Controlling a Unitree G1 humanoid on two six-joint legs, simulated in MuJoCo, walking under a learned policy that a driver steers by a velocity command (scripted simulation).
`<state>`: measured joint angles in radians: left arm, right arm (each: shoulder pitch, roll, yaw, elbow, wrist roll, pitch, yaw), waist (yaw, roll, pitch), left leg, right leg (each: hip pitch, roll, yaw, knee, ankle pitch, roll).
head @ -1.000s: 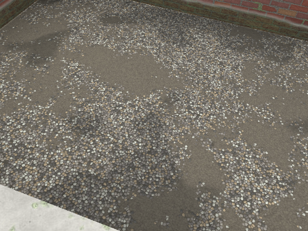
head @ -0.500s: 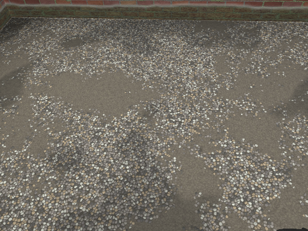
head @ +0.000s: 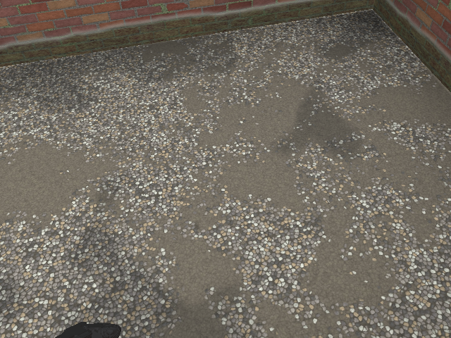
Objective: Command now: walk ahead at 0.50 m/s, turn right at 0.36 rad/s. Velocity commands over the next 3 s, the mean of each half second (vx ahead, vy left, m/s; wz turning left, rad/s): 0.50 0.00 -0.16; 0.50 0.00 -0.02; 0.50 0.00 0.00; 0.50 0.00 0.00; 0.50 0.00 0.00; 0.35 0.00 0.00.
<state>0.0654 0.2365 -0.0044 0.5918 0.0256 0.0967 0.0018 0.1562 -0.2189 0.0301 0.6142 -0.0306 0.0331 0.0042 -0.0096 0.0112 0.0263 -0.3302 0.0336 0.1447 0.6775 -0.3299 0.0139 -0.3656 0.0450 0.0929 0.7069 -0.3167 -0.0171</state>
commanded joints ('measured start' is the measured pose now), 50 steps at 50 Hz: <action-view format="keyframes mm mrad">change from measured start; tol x8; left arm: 1 -45 170 36 -87 -40 -12 -13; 18 -95 13 -26 -97 -14 -34 -10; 50 -138 -7 -37 -118 -13 -40 -18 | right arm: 1 -125 -50 -4 -147 -5 -2 20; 25 -40 -49 -15 -113 4 8 -10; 50 -159 -11 -6 -133 15 13 -9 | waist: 1 46 -252 -68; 16 25 42 -73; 26 36 -10 -30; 30 33 -4 -159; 43 10 -23 -188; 50 40 -6 -22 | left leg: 1 -81 -43 -25 3 -105 -31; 8 151 -17 -83 -98 -8 0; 25 179 22 -128 -107 127 21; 26 159 46 -155 -95 333 22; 29 219 44 -142 -51 435 12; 42 189 24 -127 -54 235 -6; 43 224 2 -107 -68 35 -10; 44 188 -2 -108 -81 13 -11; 49 174 8 -132 -103 27 0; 50 138 32 -158 -102 211 0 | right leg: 1 17 -143 324 -335 -204 -121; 24 23 -8 68 -164 132 -51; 27 32 -15 23 -84 377 -50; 31 74 -23 17 -74 454 -52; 42 38 -40 34 -115 358 -48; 43 56 -47 92 -172 184 -53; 47 -18 -51 114 -219 60 -51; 49 -7 -40 100 -213 51 -48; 50 -9 -35 39 -154 221 -45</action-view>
